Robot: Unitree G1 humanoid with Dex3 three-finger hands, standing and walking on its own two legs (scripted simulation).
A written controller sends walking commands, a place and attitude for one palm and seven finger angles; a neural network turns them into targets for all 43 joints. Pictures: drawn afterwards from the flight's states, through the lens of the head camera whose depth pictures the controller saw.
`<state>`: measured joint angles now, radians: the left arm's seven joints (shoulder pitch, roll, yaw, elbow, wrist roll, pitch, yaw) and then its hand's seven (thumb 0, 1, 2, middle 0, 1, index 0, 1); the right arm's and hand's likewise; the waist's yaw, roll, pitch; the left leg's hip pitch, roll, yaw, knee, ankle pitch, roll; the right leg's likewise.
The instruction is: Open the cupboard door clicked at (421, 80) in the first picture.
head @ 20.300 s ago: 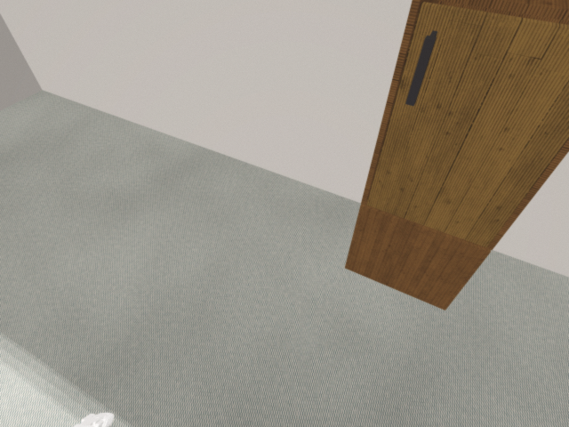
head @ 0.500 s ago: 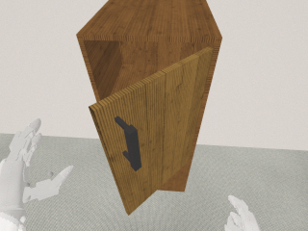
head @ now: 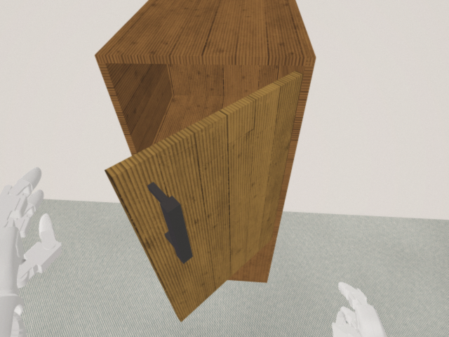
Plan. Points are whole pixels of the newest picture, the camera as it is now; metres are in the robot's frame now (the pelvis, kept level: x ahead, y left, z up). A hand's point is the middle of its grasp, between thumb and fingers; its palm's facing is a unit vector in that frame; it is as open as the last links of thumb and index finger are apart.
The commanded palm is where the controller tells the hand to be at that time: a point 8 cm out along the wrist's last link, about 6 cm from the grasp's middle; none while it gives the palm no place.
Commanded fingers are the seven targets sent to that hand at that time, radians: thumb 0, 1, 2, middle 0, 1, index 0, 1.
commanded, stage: draw the hand back to the body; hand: left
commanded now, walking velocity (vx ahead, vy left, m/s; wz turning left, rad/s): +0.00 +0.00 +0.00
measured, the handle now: (170, 224) +0.25 +0.12 +0.13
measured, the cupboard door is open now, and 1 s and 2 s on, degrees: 46 46 46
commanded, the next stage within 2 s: step back with the hand held close in 0.08 s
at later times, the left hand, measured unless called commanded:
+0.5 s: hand (51, 253) +0.18 +0.26 +0.14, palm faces +0.31 -0.82 -0.49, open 7.4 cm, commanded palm +0.12 +0.31 +0.17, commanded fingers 0.00 0.90 0.90 -0.20 -0.30 -0.20 -0.30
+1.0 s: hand out of the picture +0.04 +0.32 +0.16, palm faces +0.48 -0.77 -0.43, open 7.4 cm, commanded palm +0.00 +0.36 +0.17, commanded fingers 0.00 0.90 0.90 -0.20 -0.30 -0.20 -0.30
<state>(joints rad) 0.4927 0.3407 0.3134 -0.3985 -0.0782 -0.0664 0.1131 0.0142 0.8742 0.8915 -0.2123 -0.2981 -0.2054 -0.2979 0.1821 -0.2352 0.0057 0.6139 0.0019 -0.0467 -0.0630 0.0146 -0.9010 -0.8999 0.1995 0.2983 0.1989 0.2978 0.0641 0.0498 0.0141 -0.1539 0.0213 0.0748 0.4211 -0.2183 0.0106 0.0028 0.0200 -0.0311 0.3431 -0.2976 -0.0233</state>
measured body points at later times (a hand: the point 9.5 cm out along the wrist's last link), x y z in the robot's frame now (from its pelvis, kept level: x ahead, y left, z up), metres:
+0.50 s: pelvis -0.04 +0.01 +0.00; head -0.02 +0.00 +0.45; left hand +0.16 +0.30 +0.17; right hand +0.14 -0.24 -0.08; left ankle +0.01 +0.11 -0.74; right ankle -0.07 -0.10 -0.74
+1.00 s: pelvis -0.14 +0.06 -0.02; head -0.14 +0.07 +0.43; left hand +0.01 +0.36 +0.18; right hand +0.02 -0.18 -0.11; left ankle -0.05 +0.13 -0.73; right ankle -0.07 -0.10 -0.74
